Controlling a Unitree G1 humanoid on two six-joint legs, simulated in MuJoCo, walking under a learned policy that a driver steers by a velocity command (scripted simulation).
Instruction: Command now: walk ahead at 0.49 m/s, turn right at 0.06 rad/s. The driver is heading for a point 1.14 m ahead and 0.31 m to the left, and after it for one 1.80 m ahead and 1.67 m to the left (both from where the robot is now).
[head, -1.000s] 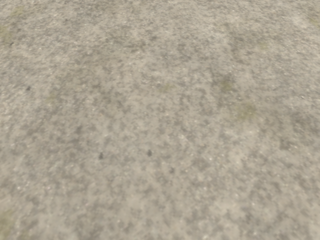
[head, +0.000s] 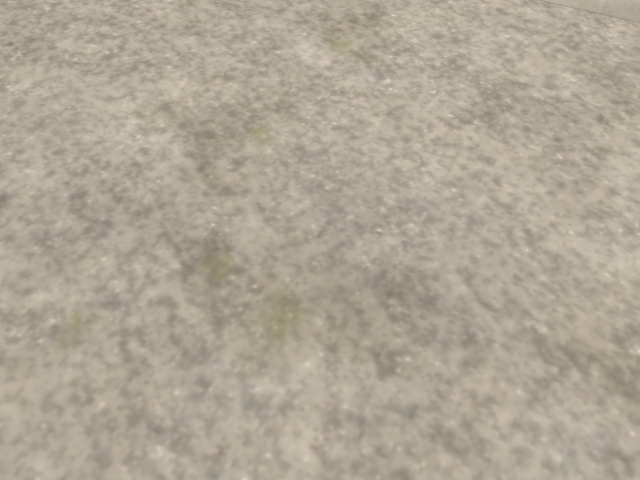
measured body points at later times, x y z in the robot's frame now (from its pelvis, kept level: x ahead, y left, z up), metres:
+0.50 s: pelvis +0.26 -0.05 +0.01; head +0.27 -0.06 +0.46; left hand +0.29 +0.24 -0.10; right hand +0.41 -0.30 -0.12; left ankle +0.23 +0.11 -0.65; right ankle +0.28 -0.15 -0.74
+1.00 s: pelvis +0.48 +0.10 +0.00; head +0.51 +0.13 +0.45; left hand +0.45 +0.40 -0.11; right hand +0.73 -0.07 -0.10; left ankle +0.48 +0.17 -0.74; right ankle +0.53 -0.07 -0.65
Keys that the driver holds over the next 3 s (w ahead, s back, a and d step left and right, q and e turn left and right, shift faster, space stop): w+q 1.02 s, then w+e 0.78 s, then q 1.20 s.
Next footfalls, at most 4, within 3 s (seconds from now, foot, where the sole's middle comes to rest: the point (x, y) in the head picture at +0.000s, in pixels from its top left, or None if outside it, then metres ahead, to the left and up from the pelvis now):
0.30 right None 0.32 -0.14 -0.78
0.84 left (239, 458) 0.52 0.19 -0.78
1.38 right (252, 305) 0.89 0.19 -0.78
1.86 left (150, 249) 1.07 0.47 -0.78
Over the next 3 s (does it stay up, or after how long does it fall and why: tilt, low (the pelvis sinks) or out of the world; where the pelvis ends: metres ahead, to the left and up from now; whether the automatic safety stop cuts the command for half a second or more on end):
stays up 1.02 0.39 0.01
